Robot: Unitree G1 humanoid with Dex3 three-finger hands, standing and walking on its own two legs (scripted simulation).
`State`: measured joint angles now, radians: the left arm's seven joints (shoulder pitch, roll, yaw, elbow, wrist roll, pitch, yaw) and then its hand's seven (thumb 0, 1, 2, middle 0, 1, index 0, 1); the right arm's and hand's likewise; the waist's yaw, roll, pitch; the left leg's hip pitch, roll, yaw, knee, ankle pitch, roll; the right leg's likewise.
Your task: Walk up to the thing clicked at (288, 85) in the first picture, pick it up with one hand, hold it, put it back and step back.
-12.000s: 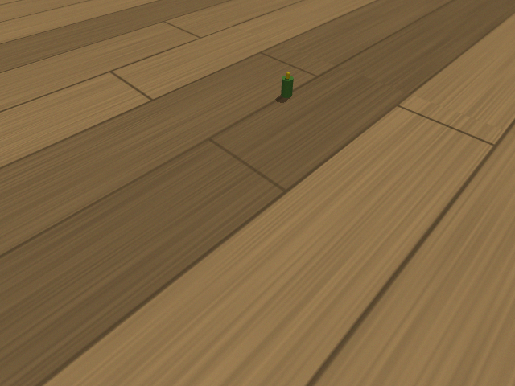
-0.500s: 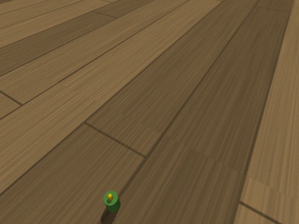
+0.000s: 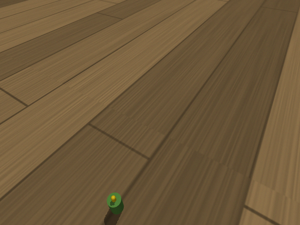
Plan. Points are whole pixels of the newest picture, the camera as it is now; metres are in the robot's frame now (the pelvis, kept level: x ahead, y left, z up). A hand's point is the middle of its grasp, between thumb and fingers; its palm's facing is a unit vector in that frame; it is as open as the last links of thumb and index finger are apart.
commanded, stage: stand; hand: left
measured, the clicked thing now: (115, 202) +0.42 +0.23 -0.69
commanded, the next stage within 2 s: go down in 1.68 s
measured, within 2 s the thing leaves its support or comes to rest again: neither
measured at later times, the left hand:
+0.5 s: hand out of the picture +0.05 +0.26 -0.16, palm faces -0.02 -0.94 -0.34, open 7.4 cm
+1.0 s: hand out of the picture +0.07 +0.26 -0.16, palm faces -0.01 -0.94 -0.35, open 7.4 cm
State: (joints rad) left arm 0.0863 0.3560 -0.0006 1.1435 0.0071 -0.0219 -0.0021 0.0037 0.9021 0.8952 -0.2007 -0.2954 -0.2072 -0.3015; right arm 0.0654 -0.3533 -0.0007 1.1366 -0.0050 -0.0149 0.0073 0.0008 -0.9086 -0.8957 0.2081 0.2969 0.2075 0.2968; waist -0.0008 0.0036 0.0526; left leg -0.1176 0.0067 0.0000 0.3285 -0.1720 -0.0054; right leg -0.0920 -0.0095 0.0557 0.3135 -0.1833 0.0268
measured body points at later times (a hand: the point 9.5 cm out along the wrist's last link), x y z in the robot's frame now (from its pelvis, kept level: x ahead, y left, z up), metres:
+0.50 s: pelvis +0.00 +0.00 +0.00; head +0.01 +0.00 +0.45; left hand +0.05 +0.30 -0.13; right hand +0.07 -0.30 -0.14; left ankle +0.01 +0.12 -0.75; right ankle -0.01 -0.14 -0.75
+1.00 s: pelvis +0.00 +0.00 +0.00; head +0.01 +0.00 +0.45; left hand +0.07 +0.31 -0.13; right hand +0.08 -0.30 -0.13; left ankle +0.01 +0.12 -0.75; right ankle -0.01 -0.14 -0.75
